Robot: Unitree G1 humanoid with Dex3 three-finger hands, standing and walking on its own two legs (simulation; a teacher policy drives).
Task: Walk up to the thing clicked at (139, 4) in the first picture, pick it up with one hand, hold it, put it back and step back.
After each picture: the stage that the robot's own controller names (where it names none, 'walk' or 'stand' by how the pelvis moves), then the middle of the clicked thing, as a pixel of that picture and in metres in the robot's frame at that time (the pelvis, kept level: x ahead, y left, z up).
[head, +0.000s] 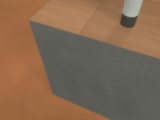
stand; out of the picture +0.65 -0.19 +0.14
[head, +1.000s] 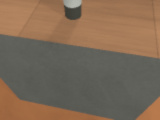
walk; out of the picture +0.62 +0.08 +0.17
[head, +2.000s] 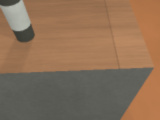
stand; (13, 8) +0.51 +0.24 +0.17
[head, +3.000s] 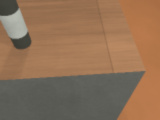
stand; (11, 17) +0.51 +0.26 +0.15
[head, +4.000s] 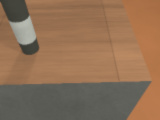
stand; (21, 24) +0.50 +0.23 +0.14
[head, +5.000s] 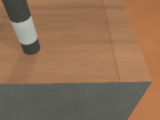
stand; (23, 24) +0.50 +0.23 +0.14
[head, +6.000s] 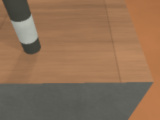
stand; (23, 23) +0.50 +0.23 +0.14
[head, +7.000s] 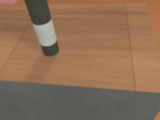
rise first; (43, 27) +0.50 +0.19 +0.14
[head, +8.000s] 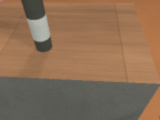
go down; (37, 22) +0.53 +0.18 +0.15
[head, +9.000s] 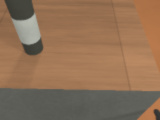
go down; (25, 22) +0.48 +0.18 +0.16
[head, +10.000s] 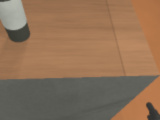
close in; (8, 3) +0.50 +0.19 +0.18
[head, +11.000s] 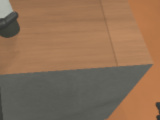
close; out of the picture +0.52 +0.21 +0.19
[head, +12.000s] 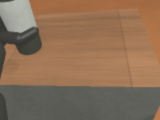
lift; (14, 7) +0.33 +0.16 +0.35
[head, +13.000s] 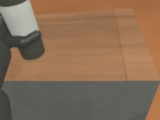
lift; (18, 13) +0.35 +0.16 +0.33
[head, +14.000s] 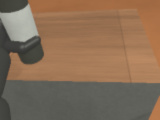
hold; (17, 18) +0.33 +0.17 +0.31
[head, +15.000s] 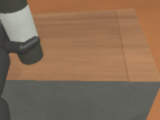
hold; (17, 18) +0.33 +0.17 +0.31
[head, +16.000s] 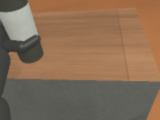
crouch; (17, 17) +0.33 +0.17 +0.32
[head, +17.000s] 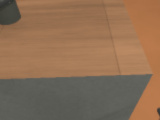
crouch; out of the picture +0.47 +0.21 +0.34
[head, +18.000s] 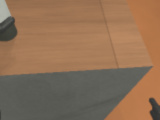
lower; out of the picture +0.51 +0.21 +0.19
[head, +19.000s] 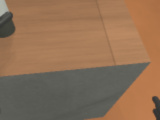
lower; out of the picture +0.52 +0.20 +0.20
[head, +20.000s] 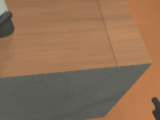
lower; out of the picture +0.52 +0.21 +0.19
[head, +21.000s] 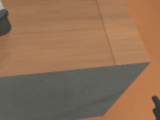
lower; out of the picture +0.53 +0.21 +0.20
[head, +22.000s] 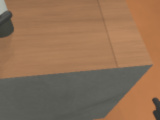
loosen; out of the picture +0.52 +0.21 +0.19
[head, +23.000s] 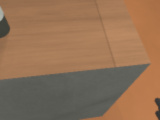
withdraw; out of the picture +0.51 +0.21 +0.19
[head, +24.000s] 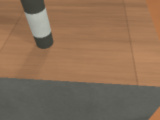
sink last; (37, 16) +0.51 +0.20 +0.17
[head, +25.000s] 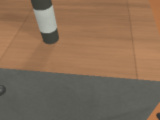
stand; (44, 13) +0.54 +0.20 +0.17
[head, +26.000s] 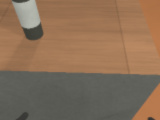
stand; (25, 6) +0.53 +0.21 +0.19
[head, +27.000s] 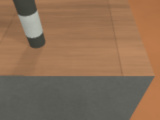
stand; (29, 18) +0.54 +0.22 +0.15
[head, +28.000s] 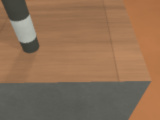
stand; (22, 23) +0.52 +0.24 +0.14
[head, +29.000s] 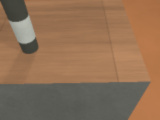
stand; (21, 23) +0.51 +0.24 +0.14
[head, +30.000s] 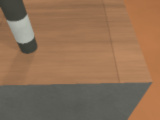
stand; (19, 23) +0.50 +0.24 +0.14
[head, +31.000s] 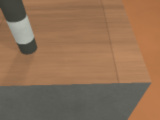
stand; (19, 24) +0.50 +0.24 +0.14
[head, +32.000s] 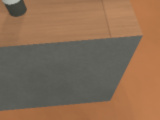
walk; out of the picture +0.61 +0.27 +0.17
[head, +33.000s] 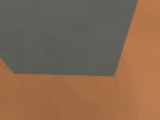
walk; out of the picture +0.90 +0.22 +0.17
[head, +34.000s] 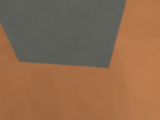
stand; out of the picture +1.15 +0.19 +0.16
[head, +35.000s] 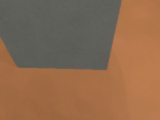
stand; out of the picture +1.13 +0.21 +0.14
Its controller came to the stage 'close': yes
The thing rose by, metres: 0.20
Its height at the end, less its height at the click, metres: +0.00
